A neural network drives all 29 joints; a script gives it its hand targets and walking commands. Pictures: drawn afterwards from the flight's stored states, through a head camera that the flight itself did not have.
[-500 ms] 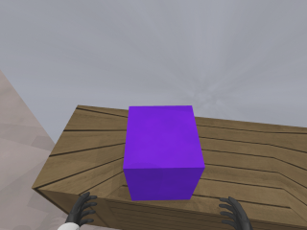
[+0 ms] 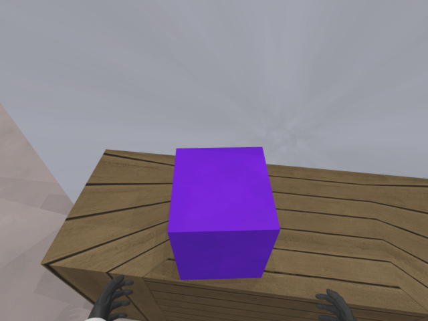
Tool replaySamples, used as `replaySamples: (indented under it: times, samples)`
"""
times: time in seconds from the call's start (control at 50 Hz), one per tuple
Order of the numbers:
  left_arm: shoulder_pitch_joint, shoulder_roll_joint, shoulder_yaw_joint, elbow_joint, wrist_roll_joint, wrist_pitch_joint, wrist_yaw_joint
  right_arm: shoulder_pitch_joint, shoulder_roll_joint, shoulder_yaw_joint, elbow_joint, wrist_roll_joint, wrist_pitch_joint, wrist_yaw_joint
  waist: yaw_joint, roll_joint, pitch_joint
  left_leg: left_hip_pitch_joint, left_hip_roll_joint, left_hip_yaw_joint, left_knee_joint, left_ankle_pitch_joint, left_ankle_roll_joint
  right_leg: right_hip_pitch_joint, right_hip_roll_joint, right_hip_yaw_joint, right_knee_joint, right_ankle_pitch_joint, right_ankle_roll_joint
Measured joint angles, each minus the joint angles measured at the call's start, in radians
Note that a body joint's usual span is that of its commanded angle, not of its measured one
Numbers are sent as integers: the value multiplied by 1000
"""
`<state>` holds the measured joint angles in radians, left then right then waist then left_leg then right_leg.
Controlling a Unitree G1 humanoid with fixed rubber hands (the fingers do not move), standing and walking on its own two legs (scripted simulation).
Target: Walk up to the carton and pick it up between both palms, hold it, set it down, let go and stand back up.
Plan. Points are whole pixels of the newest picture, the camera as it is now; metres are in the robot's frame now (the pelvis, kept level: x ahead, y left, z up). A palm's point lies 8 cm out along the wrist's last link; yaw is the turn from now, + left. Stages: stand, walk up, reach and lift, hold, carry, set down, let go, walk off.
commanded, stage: stand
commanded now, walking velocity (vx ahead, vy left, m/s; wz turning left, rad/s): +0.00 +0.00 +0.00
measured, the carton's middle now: (220, 215) +0.36 +0.00 -0.07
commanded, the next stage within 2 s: none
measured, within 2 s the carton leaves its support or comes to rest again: neither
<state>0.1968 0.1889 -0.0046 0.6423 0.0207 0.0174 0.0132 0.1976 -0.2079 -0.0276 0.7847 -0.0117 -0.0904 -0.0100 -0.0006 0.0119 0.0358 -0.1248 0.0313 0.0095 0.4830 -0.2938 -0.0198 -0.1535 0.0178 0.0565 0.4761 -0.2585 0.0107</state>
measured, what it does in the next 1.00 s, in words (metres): shifts its weight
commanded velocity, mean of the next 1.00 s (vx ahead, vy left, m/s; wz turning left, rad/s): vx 0.00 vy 0.00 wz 0.00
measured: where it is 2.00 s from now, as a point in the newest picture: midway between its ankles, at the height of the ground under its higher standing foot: outside the picture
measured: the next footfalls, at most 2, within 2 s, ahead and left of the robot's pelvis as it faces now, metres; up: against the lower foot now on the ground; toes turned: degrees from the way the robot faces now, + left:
right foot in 1.08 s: -0.05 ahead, -0.10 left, +0.01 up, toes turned +0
left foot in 1.48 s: -0.24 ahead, +0.08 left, +0.00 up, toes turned +9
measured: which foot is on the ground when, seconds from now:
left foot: down 0.00-1.00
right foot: down 0.00-0.98, up 1.00-1.00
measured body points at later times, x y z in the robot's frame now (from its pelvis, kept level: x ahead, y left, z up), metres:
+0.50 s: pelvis -0.06 +0.00 +0.00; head -0.09 +0.00 +0.45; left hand -0.03 +0.25 -0.14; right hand -0.03 -0.24 -0.15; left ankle -0.02 +0.13 -0.74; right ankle +0.00 -0.13 -0.74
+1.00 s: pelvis -0.14 -0.01 -0.02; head -0.16 -0.02 +0.43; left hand -0.16 +0.24 -0.16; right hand -0.11 -0.26 -0.17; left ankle -0.02 +0.13 -0.73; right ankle -0.01 -0.13 -0.73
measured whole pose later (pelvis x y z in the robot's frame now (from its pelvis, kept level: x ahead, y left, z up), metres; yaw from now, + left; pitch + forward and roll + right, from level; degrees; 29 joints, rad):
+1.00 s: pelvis -0.14 -0.01 -0.02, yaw +1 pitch -6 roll +1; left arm 0.44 0.20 0.04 0.94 0.04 0.01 0.01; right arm 0.34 -0.21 -0.05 0.95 -0.03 0.04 -0.02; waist 0.01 0.01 0.03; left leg -0.37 0.00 0.00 0.63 -0.32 -0.01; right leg -0.42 0.00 0.06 0.71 -0.40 0.01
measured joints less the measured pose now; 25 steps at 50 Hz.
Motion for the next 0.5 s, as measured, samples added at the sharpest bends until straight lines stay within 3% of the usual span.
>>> replaySamples:
  times: [0.14,0.5]
  samples:
    - [87,33,11,103,-2,-26,1,86,-25,-4,34,-2,70,-1,-1,4,-49,-11,-5,-14,36,-13,-1,-5,-4,-13,34,-17,0]
    - [172,33,-16,236,-6,-27,2,170,-15,29,121,0,85,4,-1,1,-2,-80,-25,-14,28,80,11,-69,-23,-11,23,75,15]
